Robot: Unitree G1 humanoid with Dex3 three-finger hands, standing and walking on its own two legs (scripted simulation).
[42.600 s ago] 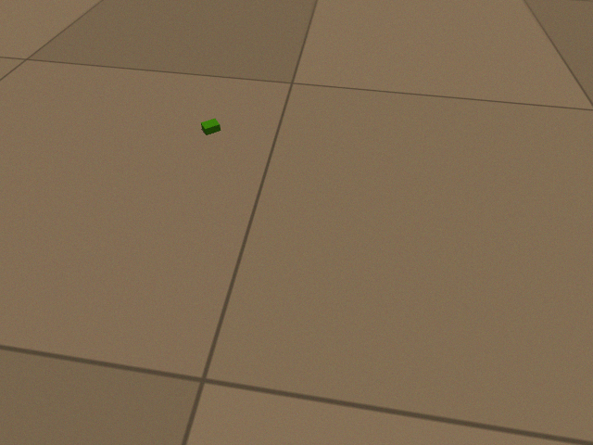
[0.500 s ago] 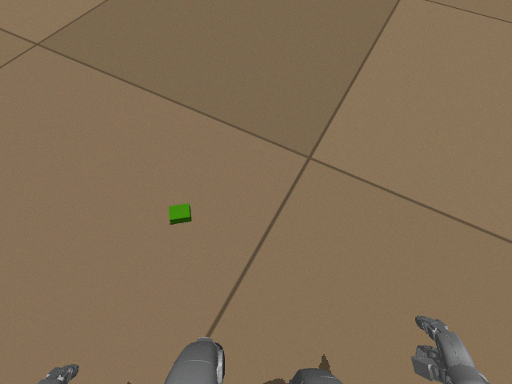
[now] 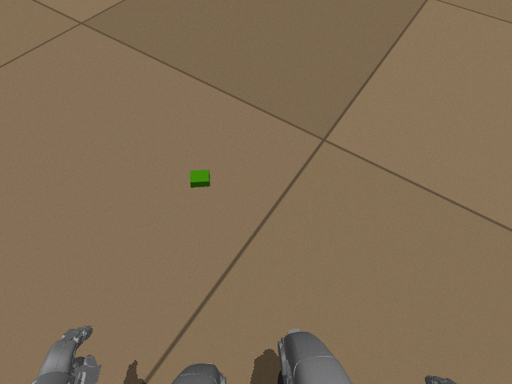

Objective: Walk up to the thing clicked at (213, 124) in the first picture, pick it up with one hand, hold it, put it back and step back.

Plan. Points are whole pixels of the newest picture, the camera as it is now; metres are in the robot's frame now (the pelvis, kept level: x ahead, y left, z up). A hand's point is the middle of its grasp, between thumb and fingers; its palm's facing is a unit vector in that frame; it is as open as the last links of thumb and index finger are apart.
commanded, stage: step back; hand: left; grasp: from above
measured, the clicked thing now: (200, 178) +0.96 +0.22 -0.74
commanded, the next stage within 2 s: stand in 1.30 s
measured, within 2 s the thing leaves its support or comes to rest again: neither
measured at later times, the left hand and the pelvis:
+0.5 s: hand out of the picture -0.05 +0.28 -0.14, palm faces -0.02 -0.92 -0.40, open 7.4 cm; pelvis -0.11 +0.00 +0.00, yaw -1 degrees
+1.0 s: hand out of the picture +0.01 +0.28 -0.15, palm faces -0.02 -0.93 -0.36, open 7.4 cm; pelvis -0.08 +0.02 +0.01, yaw -2 degrees
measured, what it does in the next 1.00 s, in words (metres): steps on the spot: right foot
